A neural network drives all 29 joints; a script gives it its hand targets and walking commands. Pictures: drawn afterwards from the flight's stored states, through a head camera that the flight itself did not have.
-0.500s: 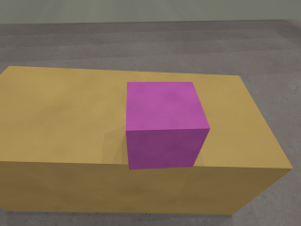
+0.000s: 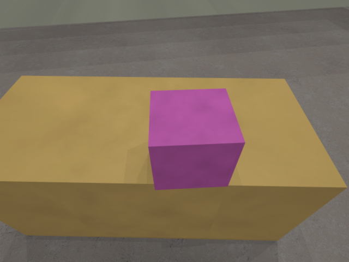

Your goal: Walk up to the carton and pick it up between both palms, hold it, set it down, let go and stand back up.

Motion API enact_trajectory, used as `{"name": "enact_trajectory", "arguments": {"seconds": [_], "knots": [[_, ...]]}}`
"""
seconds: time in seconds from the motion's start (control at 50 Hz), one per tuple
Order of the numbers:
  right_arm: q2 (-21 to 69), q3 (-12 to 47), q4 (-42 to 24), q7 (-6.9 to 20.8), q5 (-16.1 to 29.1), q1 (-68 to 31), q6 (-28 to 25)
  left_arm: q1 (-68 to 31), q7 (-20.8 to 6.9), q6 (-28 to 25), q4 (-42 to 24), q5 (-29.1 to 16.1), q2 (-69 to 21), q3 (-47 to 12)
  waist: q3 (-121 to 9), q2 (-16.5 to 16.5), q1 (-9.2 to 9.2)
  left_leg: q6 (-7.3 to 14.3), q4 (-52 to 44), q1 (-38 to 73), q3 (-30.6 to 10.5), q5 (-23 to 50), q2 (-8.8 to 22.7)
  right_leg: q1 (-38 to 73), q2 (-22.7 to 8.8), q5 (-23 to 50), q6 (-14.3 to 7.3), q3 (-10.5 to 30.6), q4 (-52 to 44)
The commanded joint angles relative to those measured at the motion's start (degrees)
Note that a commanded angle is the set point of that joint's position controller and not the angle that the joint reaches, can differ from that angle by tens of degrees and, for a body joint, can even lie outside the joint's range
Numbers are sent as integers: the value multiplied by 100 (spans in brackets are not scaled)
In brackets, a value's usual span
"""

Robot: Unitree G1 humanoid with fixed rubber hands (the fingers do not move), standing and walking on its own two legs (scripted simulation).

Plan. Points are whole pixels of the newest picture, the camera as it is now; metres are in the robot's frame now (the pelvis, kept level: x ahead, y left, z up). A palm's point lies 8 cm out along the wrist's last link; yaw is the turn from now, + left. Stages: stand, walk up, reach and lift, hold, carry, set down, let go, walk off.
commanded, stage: walk up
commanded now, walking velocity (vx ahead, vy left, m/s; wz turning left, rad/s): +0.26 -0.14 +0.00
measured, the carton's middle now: (190, 139) +0.48 -0.02 -0.04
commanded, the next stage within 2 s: stand in 1.92 s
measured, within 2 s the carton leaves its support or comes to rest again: neither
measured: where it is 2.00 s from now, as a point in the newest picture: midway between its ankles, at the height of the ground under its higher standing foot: outside the picture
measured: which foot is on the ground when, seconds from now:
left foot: down 0.00-1.00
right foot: down 0.00-0.06, up 0.08-0.34, down 0.36-1.00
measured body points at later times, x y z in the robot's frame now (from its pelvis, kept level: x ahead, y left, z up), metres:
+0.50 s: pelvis +0.07 -0.09 -0.02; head +0.09 -0.13 +0.43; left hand +0.13 +0.13 -0.16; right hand +0.02 -0.30 -0.20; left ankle +0.00 +0.06 -0.74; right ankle +0.12 -0.21 -0.75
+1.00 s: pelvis +0.10 -0.10 -0.01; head +0.11 -0.09 +0.44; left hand +0.10 +0.12 -0.17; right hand +0.08 -0.30 -0.17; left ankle +0.01 +0.05 -0.74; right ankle +0.12 -0.21 -0.75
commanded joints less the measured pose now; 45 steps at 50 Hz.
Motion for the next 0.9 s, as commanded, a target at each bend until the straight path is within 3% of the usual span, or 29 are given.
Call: {"name": "enact_trajectory", "arguments": {"seconds": [0.0, 0.02, 0.04, 0.06, 0.08, 0.1, 0.12, 0.16, 0.2, 0.22, 0.24, 0.26, 0.28, 0.3, 0.32, 0.34, 0.36, 0.38, 0.4, 0.42, 0.46, 0.5, 0.52, 0.54, 0.58, 0.62, 0.72, 0.8, 0.88], "knots": [[-1338, -395, -202, -55, -132, 1193, -78, 609, -38, 15, -156, 70, 1247, 336, -384, -337, -431, 406, -731, 1088, -1976, -2842, 1609, -1815, -19, -2004, 10, -121, 1002], [-1624, -514, -118, -94, -92, 1438, -8, 63, -86, 110, -389, 147, 1079, 338, 111, 401, -626, 664, -1434, 662, -3138, -3876, 2691, -2751, -19, -1994, 111, -323, 2398], [-1562, -519, -67, -119, -68, 1273, 29, -270, -144, 176, -594, 229, 860, 320, 575, 490, -557, 674, -1712, -140, -3326, -3908, 3051, -2924, -319, -1388, 181, -104, 2988], [-1392, -481, -87, -127, -97, 978, -1, -206, -199, 159, -609, 242, 710, 297, 849, 733, -379, 737, -1716, -291, -3220, -3603, 3046, -3106, -428, -1158, 200, 12, 3106], [-1237, -426, -159, -102, -83, 968, -66, -83, -242, 93, -587, 221, 641, 241, 761, 712, -378, 775, -1659, -248, -3049, -3272, 2911, -3229, -526, -1087, 163, 112, 3292], [-1065, -390, -179, -83, -122, 928, -115, -164, -268, 52, -673, 235, 669, 282, 795, 708, -323, 690, -1600, -360, -2776, -2890, 2712, -3196, -622, -822, 241, 221, 3369], [-885, -351, -240, -52, -136, 890, -157, -140, -300, 16, -641, 240, 681, 313, 690, 619, -277, 533, -1581, -409, -2471, -2676, 2415, -3117, -524, -658, 293, 211, 3325], [-880, -358, -293, -49, -146, 681, -225, -73, -300, -12, -730, 185, 594, 309, 719, 871, -198, 466, -1448, -600, -2045, -2245, 2310, -2926, -572, -623, 315, 124, 3130], [-941, -384, -318, -42, -171, 814, -267, -291, -306, -5, -847, 139, 551, 306, 823, 795, -289, 468, -1401, -745, -1903, -1952, 2252, -2791, -611, -524, 390, 54, 2628], [-1072, -409, -315, -41, -188, 711, -287, -223, -306, -7, -904, 91, 582, 314, 827, 1159, -192, 435, -1346, -846, -1670, -1781, 2224, -2530, -692, -451, 386, 87, 2380], [-872, -296, -182, -61, -61, 558, -240, -189, -351, -105, -1085, 61, 406, 199, 622, 1890, 105, 252, -1055, -1366, -556, -1467, 1307, -1487, -549, -529, 357, -206, 2052], [-685, -243, -294, -144, -109, 148, -205, -149, -268, -148, -1022, -12, 342, 206, 1043, 1437, 196, 207, -177, -1162, -221, 1611, 1034, -1445, -491, 85, 370, -171, 1040], [-734, -274, -289, -105, -117, 361, -210, 188, -186, -246, -801, -25, 514, 274, 656, 933, 206, 70, 397, -1001, -156, 2167, 901, -992, -197, 979, 396, -548, 502], [-765, -228, -214, -61, -91, 609, -208, 604, -147, -305, -628, -15, 678, 296, 375, 712, 192, -53, 841, -1073, -129, 1822, 773, -360, -203, 1625, 417, -588, 197], [-605, -173, -203, -12, -78, 967, -190, 906, -118, -335, -579, 5, 914, 315, 157, 198, 186, -170, 1027, -1455, -258, 915, 722, 306, -455, 2191, 443, -386, 144], [-332, -77, -251, 26, 10, 1406, -154, 1069, -98, -314, -568, 49, 1273, 363, -374, -722, 24, -323, 1215, -1709, -178, -660, 561, 913, -1200, 3088, 267, 369, 428], [-331, -68, -232, 10, 27, 1604, -58, 1108, -114, -255, -624, 38, 1319, 344, -676, -1013, -24, -369, 1683, -1151, -82, -1922, 409, 342, -1811, 2246, 1, 1185, -75], [-343, -121, -175, -42, 17, 1549, 82, 906, -85, -169, -572, 0, 1517, 362, -421, -1726, -15, -294, 1742, -749, -162, -2020, 345, -630, -1993, 732, -485, 1808, -631], [-518, -192, -286, -35, 0, 1273, 156, 360, -84, -104, -708, 17, 1323, 332, 26, -1731, -98, -263, 1841, -702, -234, -1669, 454, -1212, -1821, -111, -624, 2004, -978], [-598, -213, -311, -1, -45, 1228, 164, -36, -77, -75, -821, 55, 1230, 306, 189, -1811, -175, -253, 1732, -701, -257, -1454, 488, -1314, -1657, 58, -608, 1715, -1033], [-506, -149, -199, 56, -54, 1333, 118, -302, -6, -79, -940, 125, 1200, 252, 106, -1318, -324, -289, 1232, -799, -348, -1033, 577, -814, -1396, 1071, -519, 1118, -725], [-341, -51, -64, 32, -34, 1540, 15, -435, -8, -81, -940, 77, 1123, 251, -163, -1130, -360, -316, 499, -423, -360, -167, 771, -631, -1188, 1629, -442, 680, -358], [-432, -47, -81, 7, -56, 1434, -51, -355, -34, -82, -854, 82, 988, 213, -272, -1172, -285, -285, 128, -223, -520, 411, 938, -584, -1019, 1969, -363, 514, -85], [-531, -38, -106, 4, -6, 1369, -93, -321, -40, -72, -827, -20, 719, 284, -461, -1531, -268, -301, 194, -387, -472, 587, 773, -103, -780, 2385, -226, 246, 43], [-804, -89, -86, -6, 33, 1087, -119, -71, 4, -94, -722, -29, 677, 258, -496, -764, -108, -389, 133, -819, -438, 522, 719, 674, -766, 2950, -226, 113, 225], [-805, -86, -134, -25, 16, 796, -102, 141, 24, -90, -615, -24, 923, 342, -566, -341, 8, -448, -2, -492, -350, 742, 715, 594, -809, 3402, -293, 224, 353], [-486, -14, -11, -43, -41, 740, -55, -125, -35, -48, -667, 6, 912, 416, 50, 479, -14, -423, -221, -563, -361, 743, 813, 127, -715, 2224, -280, 104, 203], [-455, -20, -6, -71, -28, 592, -31, -55, -65, -40, -572, 35, 802, 398, 370, 554, 4, -402, -295, -469, -352, 610, 853, -215, -625, 1881, -196, 64, 50], [-523, -41, 25, -74, -9, 575, -48, -51, -67, -50, -510, 42, 816, 389, 346, 388, 1, -369, -352, -436, -373, 580, 884, -136, -603, 1842, -170, 58, 34]]}}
